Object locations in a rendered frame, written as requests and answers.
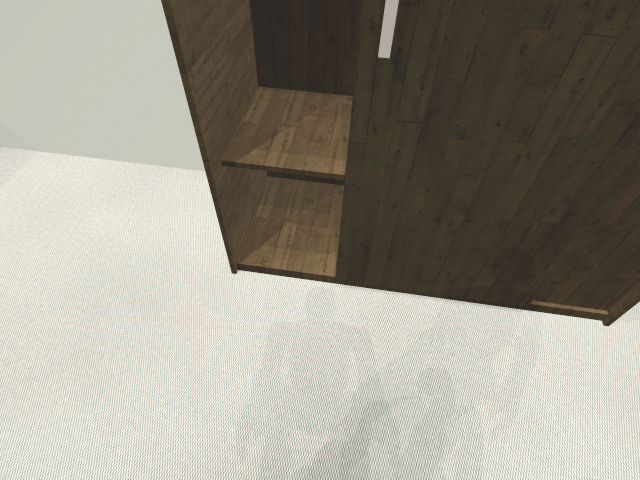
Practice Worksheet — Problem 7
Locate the wardrobe door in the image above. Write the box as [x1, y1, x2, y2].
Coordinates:
[335, 0, 640, 307]
[534, 175, 640, 310]

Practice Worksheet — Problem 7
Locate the handle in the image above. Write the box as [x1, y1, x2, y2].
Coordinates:
[378, 0, 399, 58]

